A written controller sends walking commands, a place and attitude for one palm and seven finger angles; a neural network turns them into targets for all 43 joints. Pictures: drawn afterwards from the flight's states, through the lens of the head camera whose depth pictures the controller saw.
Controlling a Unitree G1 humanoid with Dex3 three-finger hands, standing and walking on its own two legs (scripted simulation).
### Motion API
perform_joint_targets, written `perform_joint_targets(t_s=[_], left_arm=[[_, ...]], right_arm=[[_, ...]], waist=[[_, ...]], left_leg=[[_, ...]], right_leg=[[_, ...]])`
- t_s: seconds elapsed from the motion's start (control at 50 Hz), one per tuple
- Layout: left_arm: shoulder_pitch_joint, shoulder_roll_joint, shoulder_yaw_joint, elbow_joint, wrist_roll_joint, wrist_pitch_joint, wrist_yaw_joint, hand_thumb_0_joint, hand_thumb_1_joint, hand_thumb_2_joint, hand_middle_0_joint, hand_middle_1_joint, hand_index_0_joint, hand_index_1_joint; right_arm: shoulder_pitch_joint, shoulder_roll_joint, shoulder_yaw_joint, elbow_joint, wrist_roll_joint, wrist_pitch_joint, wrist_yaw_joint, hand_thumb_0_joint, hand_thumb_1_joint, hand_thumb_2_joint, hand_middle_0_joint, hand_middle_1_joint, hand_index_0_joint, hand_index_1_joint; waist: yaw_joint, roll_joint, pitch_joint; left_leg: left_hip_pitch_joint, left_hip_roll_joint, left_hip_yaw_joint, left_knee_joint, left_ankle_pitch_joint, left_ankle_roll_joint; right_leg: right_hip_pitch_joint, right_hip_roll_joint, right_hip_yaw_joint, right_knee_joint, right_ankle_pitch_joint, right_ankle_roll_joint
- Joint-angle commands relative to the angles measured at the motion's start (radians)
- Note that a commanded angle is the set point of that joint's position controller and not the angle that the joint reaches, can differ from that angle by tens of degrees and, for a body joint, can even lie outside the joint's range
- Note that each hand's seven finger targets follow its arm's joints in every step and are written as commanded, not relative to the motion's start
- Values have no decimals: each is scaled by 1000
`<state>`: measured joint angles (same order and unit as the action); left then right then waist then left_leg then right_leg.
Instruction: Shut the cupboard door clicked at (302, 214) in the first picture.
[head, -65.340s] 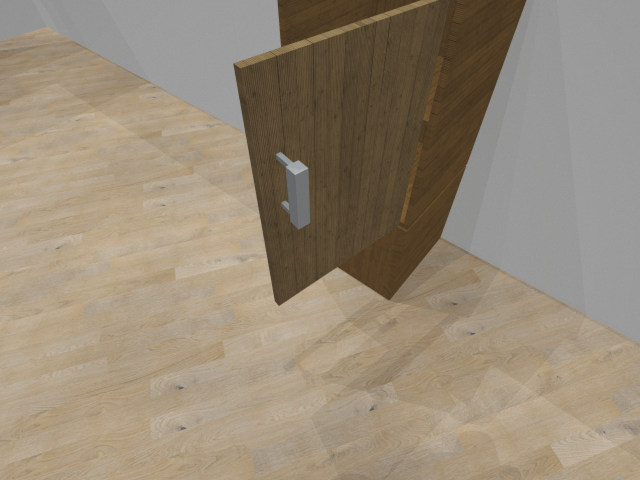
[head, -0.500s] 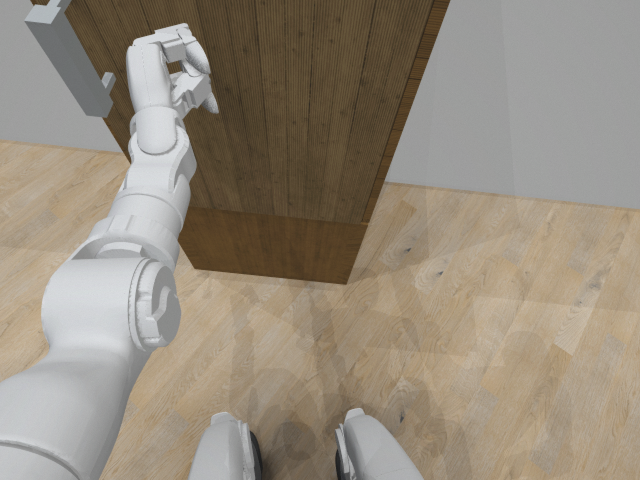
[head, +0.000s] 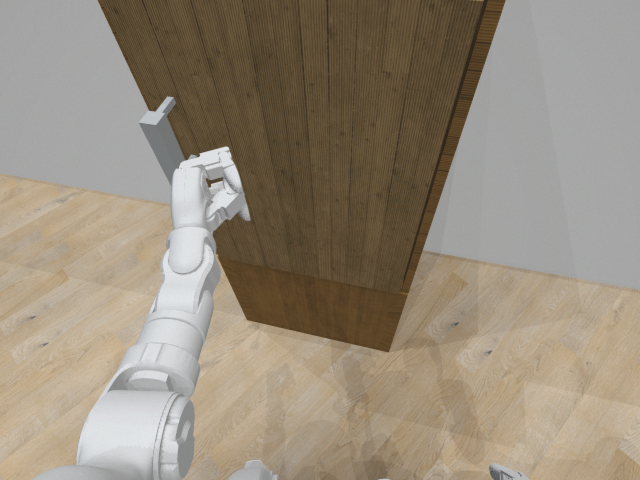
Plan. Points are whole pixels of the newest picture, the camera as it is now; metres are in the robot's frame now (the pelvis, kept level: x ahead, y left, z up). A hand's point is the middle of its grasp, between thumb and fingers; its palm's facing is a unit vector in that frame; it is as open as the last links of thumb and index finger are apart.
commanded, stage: draw the hand back to the body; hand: left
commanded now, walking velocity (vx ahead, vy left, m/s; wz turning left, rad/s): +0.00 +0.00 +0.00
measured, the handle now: (175, 143) +0.58 +0.20 +0.08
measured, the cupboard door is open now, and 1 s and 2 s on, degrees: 0 0 0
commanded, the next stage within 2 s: step back with the hand held close in 1.40 s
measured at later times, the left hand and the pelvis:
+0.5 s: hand (128, 282) +0.30 +0.17 +0.15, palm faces +0.10 -0.97 -0.21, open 3.1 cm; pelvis -0.01 +0.01 +0.04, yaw +1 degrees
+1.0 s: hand out of the picture +0.19 +0.29 +0.20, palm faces +0.44 -0.81 -0.39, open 5.9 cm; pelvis +0.00 +0.03 +0.05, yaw +1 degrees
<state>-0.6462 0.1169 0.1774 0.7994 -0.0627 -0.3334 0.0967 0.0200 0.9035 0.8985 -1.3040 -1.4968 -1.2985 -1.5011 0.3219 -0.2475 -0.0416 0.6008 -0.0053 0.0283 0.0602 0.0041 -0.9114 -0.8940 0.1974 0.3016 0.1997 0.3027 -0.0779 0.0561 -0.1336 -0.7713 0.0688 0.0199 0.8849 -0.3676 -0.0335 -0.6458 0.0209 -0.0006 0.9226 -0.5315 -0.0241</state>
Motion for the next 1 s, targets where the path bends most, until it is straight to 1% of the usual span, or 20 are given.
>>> perform_joint_targets(t_s=[0.0, 0.02, 0.08, 0.12, 0.16, 0.18, 0.24, 0.3, 0.32, 0.34, 0.4, 0.54, 0.6, 0.64, 0.7, 0.72, 0.74, 0.8, 0.94, 0.98], left_arm=[[-227, 180, 9, -393, -48, -17, -42, 0, 900, 900, -1300, -1500, -1300, -1500], [-228, 162, -15, -439, -59, -9, -55, 0, 900, 900, -1300, -1500, -1300, -1500], [-156, 172, -22, -505, -84, 10, -88, 0, 900, 900, -1300, -1500, -1300, -1500], [-114, 140, -64, -544, -98, 29, -115, 0, 900, 900, -1300, -1500, -1300, -1500], [-60, 156, -57, -553, -114, 51, -136, 0, 900, 900, -1300, -1500, -1300, -1500], [-33, 178, -34, -559, -125, 62, -143, 0, 900, 900, -1300, -1500, -1300, -1500], [67, 219, -2, -633, -147, 94, -169, 0, 900, 900, -1245, -1440, -1245, -1440], [98, 224, 1, -689, -161, 122, -189, 0, 900, 900, -1163, -1350, -1163, -1350], [114, 280, -61, -788, -60, 127, -136, 0, 900, 900, -1135, -1320, -1135, -1320], [171, 263, -55, -803, -59, 146, -110, 0, 900, 900, -1107, -1290, -1107, -1290], [245, 283, -40, -857, -35, 184, -67, 0, 900, 900, -1025, -1200, -1025, -1200], [456, 327, 19, -1012, -20, 219, -32, 0, 900, 900, -832, -990, -832, -990], [531, 318, 26, -1109, -14, 222, -23, 0, 900, 900, -750, -900, -750, -900], [615, 327, 44, -1132, -14, 227, -21, 0, 900, 900, -695, -840, -695, -840], [675, 338, 75, -1210, -11, 227, -14, 0, 900, 900, -613, -750, -613, -750], [696, 338, 84, -1228, -12, 228, -13, 0, 900, 900, -585, -720, -585, -720], [739, 363, 114, -1222, -12, 231, -10, 0, 900, 900, -558, -690, -558, -690], [787, 369, 145, -1297, -11, 225, -4, 0, 900, 900, -475, -600, -475, -600], [986, 448, 290, -1360, -18, 219, 10, 0, 900, 900, -282, -390, -282, -390], [1005, 440, 298, -1395, -19, 212, 13, 0, 900, 900, -228, -330, -228, -330]], right_arm=[[55, -112, -29, -117, 28, -14, -29, 0, -900, -900, 200, 300, 200, 300], [39, -110, -27, -120, 31, -17, -35, 0, -900, -900, 200, 300, 200, 300], [-3, -108, -20, -116, 43, -26, -53, 0, -900, -900, 200, 300, 200, 300], [-36, -103, -12, -119, 50, -35, -58, 0, -900, -900, 200, 300, 200, 300], [-65, -105, -6, -120, 57, -42, -68, 0, -900, -900, 200, 300, 200, 300], [-75, -109, -3, -121, 58, -44, -72, 0, -900, -900, 200, 300, 200, 300], [-122, -110, 7, -142, 64, -50, -83, 0, -900, -900, 200, 300, 200, 300], [-168, -105, 17, -157, 71, -59, -91, 0, -900, -900, 200, 300, 200, 300], [-209, -77, 20, -172, 70, -40, -110, 0, -900, -900, 200, 300, 200, 300], [-215, -78, 25, -177, 67, -32, -122, 0, -900, -900, 200, 300, 200, 300], [-250, -77, 37, -174, 63, -22, -142, 0, -900, -900, 200, 300, 200, 300], [-288, -75, 50, -177, 51, -38, -156, 0, -900, -900, 200, 300, 200, 300], [-294, -67, 56, -180, 44, -55, -152, 0, -900, -900, 200, 300, 200, 300], [-294, -72, 55, -176, 38, -65, -150, 0, -900, -900, 200, 300, 200, 300], [-296, -67, 56, -174, 35, -75, -146, 0, -900, -900, 200, 300, 200, 300], [-296, -67, 56, -172, 34, -80, -145, 0, -900, -900, 200, 300, 200, 300], [-299, -73, 52, -168, 31, -85, -147, 0, -900, -900, 200, 300, 200, 300], [-297, -68, 52, -169, 30, -94, -144, 0, -900, -900, 200, 300, 200, 300], [-294, -74, 37, -159, 27, -126, -144, 0, -900, -900, 200, 300, 200, 300], [-290, -68, 39, -160, 29, -130, -143, 0, -900, -900, 200, 300, 200, 300]], waist=[[16, -147, -375], [8, -148, -358], [18, -112, -299], [19, -81, -262], [25, -82, -217], [38, -109, -209], [68, -90, -203], [72, -101, -154], [71, -86, -136], [71, -106, -116], [76, -101, -73], [99, -46, -34], [103, 15, -23], [109, -33, -8], [111, 11, 8], [112, 11, 17], [118, -30, 26], [120, 16, 24], [145, -9, 41], [141, 29, 53]], left_leg=[[367, -83, 43, -75, 363, 73], [386, -82, 41, -88, 348, 75], [435, -78, 35, -120, 331, 75], [461, -78, 30, -140, 310, 75], [468, -80, 27, -160, 272, 76], [465, -79, 23, -173, 257, 75], [479, -86, 27, -197, 257, 77], [495, -82, 21, -228, 223, 75], [550, -84, 23, -278, 213, 73], [562, -82, 22, -295, 215, 76], [614, -75, 16, -352, 215, 78], [711, -65, 14, -447, 241, 76], [748, -62, 12, -474, 264, 68], [751, -59, 9, -483, 290, 70], [762, -54, 6, -498, 293, 63], [759, -54, 4, -504, 282, 61], [752, -54, 7, -503, 286, 65], [760, -51, 3, -506, 298, 60], [735, -50, 7, -498, 308, 62], [730, -50, 7, -500, 298, 58]], right_leg=[[262, 8, 0, -177, 868, 55], [260, 8, -3, -193, 844, 56], [254, 8, -5, -230, 775, 54], [237, 10, -11, -252, 706, 48], [228, 7, -10, -281, 635, 48], [240, 5, -10, -291, 609, 47], [287, -5, 0, -310, 610, 48], [272, -2, -9, -334, 523, 42], [274, -36, 40, -407, 533, 49], [299, -37, 35, -431, 522, 50], [324, -26, 9, -466, 463, 40], [399, -13, -15, -548, 407, 23], [418, -11, -29, -556, 419, 17], [435, -7, -32, -567, 446, 18], [437, -8, -37, -571, 437, 17], [439, -8, -40, -577, 425, 18], [444, -8, -37, -589, 432, 21], [453, -10, -41, -581, 432, 18], [468, -11, -39, -600, 444, 22], [465, -15, -43, -589, 429, 20]])
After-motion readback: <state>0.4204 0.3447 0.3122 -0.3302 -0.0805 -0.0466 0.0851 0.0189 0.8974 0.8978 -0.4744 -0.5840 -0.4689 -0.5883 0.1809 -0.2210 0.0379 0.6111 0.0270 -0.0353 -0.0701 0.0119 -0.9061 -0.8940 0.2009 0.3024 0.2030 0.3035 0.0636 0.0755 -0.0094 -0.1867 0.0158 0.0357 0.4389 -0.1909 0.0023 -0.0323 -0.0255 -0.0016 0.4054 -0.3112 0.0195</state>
